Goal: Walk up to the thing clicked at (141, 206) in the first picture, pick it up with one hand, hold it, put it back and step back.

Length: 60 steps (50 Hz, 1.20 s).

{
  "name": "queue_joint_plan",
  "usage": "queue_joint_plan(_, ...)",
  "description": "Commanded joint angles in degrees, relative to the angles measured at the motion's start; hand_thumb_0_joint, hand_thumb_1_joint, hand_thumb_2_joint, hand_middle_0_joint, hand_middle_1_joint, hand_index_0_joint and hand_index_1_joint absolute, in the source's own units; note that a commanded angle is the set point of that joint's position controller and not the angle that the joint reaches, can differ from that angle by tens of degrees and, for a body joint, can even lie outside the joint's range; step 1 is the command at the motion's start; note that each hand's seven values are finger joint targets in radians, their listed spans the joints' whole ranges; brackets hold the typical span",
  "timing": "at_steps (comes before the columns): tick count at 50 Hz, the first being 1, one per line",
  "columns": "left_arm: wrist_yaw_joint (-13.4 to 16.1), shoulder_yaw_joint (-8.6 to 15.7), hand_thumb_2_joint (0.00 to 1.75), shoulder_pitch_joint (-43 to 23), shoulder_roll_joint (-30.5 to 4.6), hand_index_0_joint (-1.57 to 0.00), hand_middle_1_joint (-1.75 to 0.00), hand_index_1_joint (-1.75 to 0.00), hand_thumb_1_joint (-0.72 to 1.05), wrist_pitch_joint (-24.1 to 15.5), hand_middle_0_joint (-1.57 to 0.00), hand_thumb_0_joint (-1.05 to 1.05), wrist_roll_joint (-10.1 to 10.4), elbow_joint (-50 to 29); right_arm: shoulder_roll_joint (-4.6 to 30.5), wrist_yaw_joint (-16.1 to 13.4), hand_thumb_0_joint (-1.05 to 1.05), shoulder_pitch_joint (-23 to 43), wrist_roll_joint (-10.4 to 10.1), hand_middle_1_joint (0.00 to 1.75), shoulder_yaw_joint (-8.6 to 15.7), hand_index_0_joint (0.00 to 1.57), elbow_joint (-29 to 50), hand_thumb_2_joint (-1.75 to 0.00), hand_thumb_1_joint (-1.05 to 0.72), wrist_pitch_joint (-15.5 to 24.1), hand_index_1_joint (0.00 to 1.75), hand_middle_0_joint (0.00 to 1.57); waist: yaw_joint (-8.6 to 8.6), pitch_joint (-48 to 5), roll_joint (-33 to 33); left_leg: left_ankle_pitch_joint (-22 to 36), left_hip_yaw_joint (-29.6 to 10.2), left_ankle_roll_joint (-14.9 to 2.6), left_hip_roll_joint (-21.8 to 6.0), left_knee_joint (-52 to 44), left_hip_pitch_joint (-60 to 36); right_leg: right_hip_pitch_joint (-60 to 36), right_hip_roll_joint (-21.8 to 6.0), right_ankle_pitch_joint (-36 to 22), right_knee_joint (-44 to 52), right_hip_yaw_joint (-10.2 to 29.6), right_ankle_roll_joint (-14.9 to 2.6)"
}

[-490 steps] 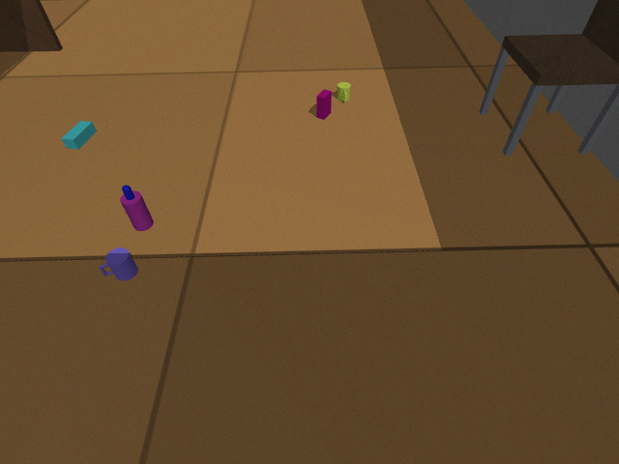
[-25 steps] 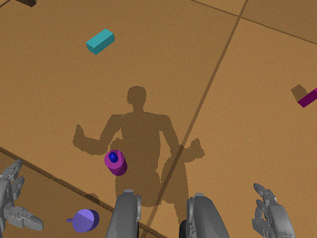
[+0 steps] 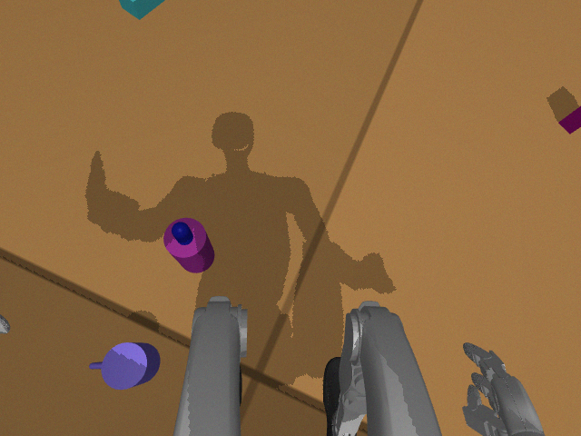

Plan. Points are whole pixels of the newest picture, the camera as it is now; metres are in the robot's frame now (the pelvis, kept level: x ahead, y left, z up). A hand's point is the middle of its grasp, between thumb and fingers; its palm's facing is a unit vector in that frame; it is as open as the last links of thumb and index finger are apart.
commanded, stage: go down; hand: left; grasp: from the side
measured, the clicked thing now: (189, 243) +0.45 +0.23 -0.38
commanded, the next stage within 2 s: approach in 1.28 s
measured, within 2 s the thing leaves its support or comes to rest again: neither
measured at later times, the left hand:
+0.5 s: hand out of the picture +0.35 +0.41 -0.07, palm faces +0.22 -0.97 -0.12, open 17.7 cm
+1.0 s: hand out of the picture +0.36 +0.42 -0.09, palm faces +0.22 -0.97 -0.10, open 17.6 cm
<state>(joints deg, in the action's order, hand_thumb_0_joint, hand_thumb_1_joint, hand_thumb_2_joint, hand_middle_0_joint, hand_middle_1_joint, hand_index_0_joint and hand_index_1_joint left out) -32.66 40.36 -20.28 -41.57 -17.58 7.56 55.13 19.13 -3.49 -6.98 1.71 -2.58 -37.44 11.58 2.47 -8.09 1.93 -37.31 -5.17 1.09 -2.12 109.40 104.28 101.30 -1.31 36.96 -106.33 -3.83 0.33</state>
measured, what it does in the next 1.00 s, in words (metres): lowers itself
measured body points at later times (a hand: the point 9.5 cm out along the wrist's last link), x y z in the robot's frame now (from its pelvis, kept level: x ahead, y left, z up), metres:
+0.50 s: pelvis -0.01 +0.00 -0.06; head +0.20 +0.07 +0.34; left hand +0.33 +0.46 -0.06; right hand +0.15 -0.27 -0.16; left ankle +0.08 +0.13 -0.45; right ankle +0.09 -0.13 -0.45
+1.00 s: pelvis -0.01 +0.00 -0.08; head +0.20 +0.07 +0.31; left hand +0.35 +0.47 -0.08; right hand +0.13 -0.28 -0.19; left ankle +0.08 +0.13 -0.45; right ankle +0.09 -0.13 -0.45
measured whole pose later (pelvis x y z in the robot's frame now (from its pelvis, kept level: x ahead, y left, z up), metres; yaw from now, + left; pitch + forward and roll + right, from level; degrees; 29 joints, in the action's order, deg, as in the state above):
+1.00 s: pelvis -0.01 +0.00 -0.08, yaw -2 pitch +32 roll -6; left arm -38.9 46.3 -31.1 -50.2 -18.5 9.2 61.2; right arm 20.4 -2.1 -6.9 2.4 -5.5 -40.2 10.1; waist 3.7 -6.0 2.1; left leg -38.9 -6.6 0.7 -1.5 125.3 118.9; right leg 115.1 -1.3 38.4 -121.3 -4.1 0.9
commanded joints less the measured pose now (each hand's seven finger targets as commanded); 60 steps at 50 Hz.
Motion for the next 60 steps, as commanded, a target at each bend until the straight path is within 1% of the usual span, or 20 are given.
queue_joint_plan(1,-0.8,7.2,0.0,-7.7,-24.9,-0.07,-0.04,-0.04,-0.58,-3.5,-0.07,0.0,2.3,-9.7,12.3,-0.9,0.0,-5.7,-0.2,0.3,4.1,0.2,3.7,-0.9,-0.91,1.5,0.3,0.2,-3.53,-34.3,-13.0,5.0,1.0,-1.81,0.4,-15.2,-23.9,-14.4,1.6,-4.1,10.4,1.0,-2.35)
queue_joint_plan(4,-1.3,6.9,0.01,-8.0,-24.8,-0.06,-0.04,-0.04,-0.58,-2.8,-0.07,0.0,2.2,-10.1,12.7,-1.0,0.0,-6.1,-0.3,0.3,4.0,0.2,2.4,-0.9,-0.91,1.1,0.3,0.2,-4.01,-34.3,-16.4,7.4,-0.6,-1.39,0.0,-15.1,-26.3,-9.5,1.7,-6.1,6.9,-0.5,-2.87)
queue_joint_plan(7,-1.1,7.9,0.01,-7.7,-26.2,-0.06,-0.03,-0.03,-0.59,-2.4,-0.06,0.0,2.5,-9.7,13.0,-1.0,0.0,-4.9,-0.7,0.3,3.8,0.2,3.6,-0.91,-0.91,0.9,0.3,0.2,-4.22,-31.9,-15.2,5.4,-1.0,-1.52,0.1,-14.8,-23.7,-8.1,1.8,-5.0,6.3,-0.8,-2.86)
queue_joint_plan(10,-1.7,7.2,0.03,-8.6,-23.8,-0.05,-0.04,-0.04,-0.58,-2.6,-0.06,0.0,3.5,-8.4,12.6,-0.8,0.0,-5.6,-0.6,0.3,3.7,0.2,2.2,-0.91,-0.91,0.8,0.3,0.2,-3.0,-29.6,-13.6,5.4,-0.7,-1.79,0.1,-12.6,-20.8,-6.4,1.8,-4.9,5.1,-0.9,-2.79)
queue_joint_plan(13,-2.3,8.0,0.01,-10.8,-25.9,-0.05,-0.02,-0.03,-0.59,-3.3,-0.06,0.0,3.8,-8.0,12.7,-0.7,0.0,-6.0,-0.5,0.3,3.7,0.2,1.9,-0.91,-0.92,0.9,0.3,0.2,-2.42,-30.1,-12.3,5.3,0.1,-2.16,0.2,-9.9,-18.4,-6.5,1.8,-4.5,4.7,-0.7,-2.64)
queue_joint_plan(14,-2.8,7.1,0.02,-11.3,-24.4,-0.05,-0.03,-0.03,-0.6,-3.6,-0.06,0.0,4.0,-7.2,12.5,-0.7,0.0,-5.9,-0.5,0.3,3.6,0.2,1.8,-0.91,-0.92,1.0,0.3,0.2,-1.47,-29.8,-11.5,4.7,0.3,-2.32,0.4,-9.3,-17.2,-6.4,1.8,-4.0,4.8,-0.7,-2.57)
queue_joint_plan(18,-3.9,7.2,0.04,-14.4,-25.9,-0.04,-0.04,-0.04,-0.57,-4.4,-0.05,0.0,3.8,-6.6,13.1,-0.5,0.0,-7.2,-0.1,0.3,3.4,0.2,0.5,-0.91,-0.92,1.0,0.3,0.2,-1.54,-30.5,-12.0,4.9,0.4,-2.23,0.3,-7.9,-17.0,-5.3,1.8,-4.0,3.2,-0.8,-2.66)
queue_joint_plan(22,-4.4,9.2,0.04,-16.1,-29.9,-0.04,-0.02,-0.04,-0.58,-4.6,-0.05,0.0,3.6,-9.1,13.5,-0.4,0.0,-7.3,0.3,0.3,3.3,0.2,0.6,-0.91,-0.92,0.8,0.3,0.2,-2.59,-35.4,-13.9,6.7,1.2,-2.06,0.5,-6.4,-18.0,-6.9,1.7,-5.2,1.9,-0.7,-2.67)
queue_joint_plan(25,-4.8,8.5,0.05,-15.9,-28.8,-0.03,-0.02,-0.04,-0.56,-3.8,-0.05,0.0,3.6,-7.4,13.7,-0.4,0.0,-7.5,0.3,0.3,3.0,0.2,0.0,-0.91,-0.92,0.6,0.3,0.2,-2.41,-34.3,-14.3,6.5,0.7,-1.91,0.4,-6.5,-18.0,-4.8,1.8,-4.9,1.0,-1.1,-2.8)
queue_joint_plan(28,-4.6,10.2,0.04,-16.6,-32.5,-0.04,-0.02,-0.03,-0.57,-3.6,-0.05,0.0,3.4,-9.5,13.8,-0.4,0.0,-7.1,0.2,0.3,2.9,0.2,0.3,-0.91,-0.92,0.3,0.3,0.2,-3.33,-34.4,-16.0,5.4,0.5,-1.86,0.3,-6.6,-17.4,-4.3,1.8,-4.3,0.1,-1.3,-2.77)
queue_joint_plan(31,-4.7,9.5,0.05,-15.8,-29.7,-0.03,-0.02,-0.04,-0.56,-3.2,-0.05,0.0,4.0,-8.0,13.4,-0.1,0.0,-7.3,0.2,0.3,2.5,0.2,-0.1,-0.91,-0.92,0.1,0.3,0.2,-2.81,-33.2,-15.1,7.2,0.8,-1.91,0.6,-5.4,-16.0,-3.9,1.8,-5.5,-0.7,-1.4,-2.87)
queue_joint_plan(32,-4.7,10.1,0.05,-15.9,-30.9,-0.03,-0.02,-0.04,-0.56,-3.2,-0.05,0.0,4.0,-8.0,13.4,-0.1,0.0,-7.4,0.2,0.3,2.5,0.2,0.0,-0.91,-0.92,0.1,0.3,0.2,-3.0,-33.9,-14.5,7.6,1.0,-1.99,0.6,-4.9,-15.7,-4.5,1.8,-5.6,-0.7,-1.3,-2.85)
queue_joint_plan(35,-5.1,8.9,0.05,-15.8,-28.9,-0.03,-0.02,-0.04,-0.55,-3.1,-0.04,0.0,3.9,-5.1,13.7,0.0,0.0,-7.1,0.1,0.3,2.6,0.2,-0.2,-0.91,-0.92,-0.2,0.3,0.2,-1.82,-31.2,-13.6,6.5,0.3,-2.06,0.5,-4.7,-15.0,-1.9,1.8,-4.9,-1.2,-1.7,-2.87)
queue_joint_plan(36,-5.1,9.4,0.05,-17.3,-30.7,-0.03,-0.02,-0.03,-0.54,-3.3,-0.04,0.0,3.9,-6.7,13.7,0.1,0.0,-7.2,0.1,0.3,2.5,0.2,0.1,-0.91,-0.92,-0.1,0.3,0.2,-2.04,-31.5,-13.7,6.4,0.8,-2.16,0.6,-4.2,-13.9,-2.9,1.8,-4.7,-1.0,-1.5,-2.8)
queue_joint_plan(41,-6.1,8.4,0.06,-19.9,-29.6,-0.03,-0.03,-0.04,-0.56,-4.2,-0.04,0.0,4.1,-5.0,13.9,0.3,0.0,-7.3,0.2,0.3,2.4,0.2,0.0,-0.91,-0.92,0.0,0.3,0.2,-0.67,-30.7,-13.2,4.5,0.7,-2.35,0.5,-2.9,-12.6,-1.1,1.8,-3.5,-1.8,-1.6,-2.74)
queue_joint_plan(42,-5.9,10.0,0.06,-20.8,-32.4,-0.03,-0.03,-0.04,-0.56,-4.5,-0.04,0.0,4.1,-6.8,14.2,0.3,0.0,-7.3,0.3,0.3,2.5,0.2,0.1,-0.91,-0.91,0.0,0.3,0.2,-1.66,-31.7,-13.7,4.3,0.7,-2.34,0.5,-3.0,-12.9,-1.8,1.8,-3.4,-2.0,-1.5,-2.66)
queue_joint_plan(49,-6.6,10.0,0.07,-20.4,-32.6,-0.03,-0.03,-0.05,-0.55,-4.4,-0.04,0.0,3.6,-3.7,14.7,0.6,0.0,-7.7,0.5,0.3,2.1,0.2,-0.4,-0.91,-0.92,-0.4,0.3,0.2,-1.52,-32.0,-15.3,4.7,0.4,-2.0,0.4,-2.4,-13.8,0.4,1.7,-3.7,-3.9,-1.9,-2.84)
queue_joint_plan(52,-6.4,11.7,0.05,-21.4,-36.0,-0.03,-0.02,-0.04,-0.55,-4.6,-0.05,0.0,3.7,-6.1,14.7,0.7,0.0,-7.5,0.4,0.3,2.0,0.2,-0.1,-0.91,-0.92,-0.6,0.3,0.2,-2.51,-33.0,-15.6,3.8,1.1,-2.24,0.6,-1.9,-12.8,-0.5,1.8,-3.0,-3.6,-1.6,-2.7)
queue_joint_plan(54,-6.5,11.0,0.06,-20.4,-34.2,-0.03,-0.02,-0.04,-0.55,-4.3,-0.05,0.0,3.9,-4.3,14.5,0.8,0.0,-7.5,0.5,0.3,1.7,0.2,-0.3,-0.91,-0.92,-0.7,0.3,0.2,-2.02,-32.0,-14.8,4.4,1.3,-2.27,0.7,-1.3,-11.5,-0.7,1.8,-3.2,-3.9,-1.7,-2.69)
queue_joint_plan(60,-6.9,11.7,0.05,-20.5,-35.0,-0.03,-0.02,-0.04,-0.54,-4.3,-0.05,0.0,4.3,-3.4,14.7,1.0,0.0,-7.4,0.5,0.3,1.6,0.2,-0.5,-0.91,-0.92,-0.9,0.3,0.2,-1.86,-31.9,-14.0,6.0,1.6,-2.37,0.7,0.3,-10.5,-0.7,1.8,-4.2,-4.6,-1.6,-2.66)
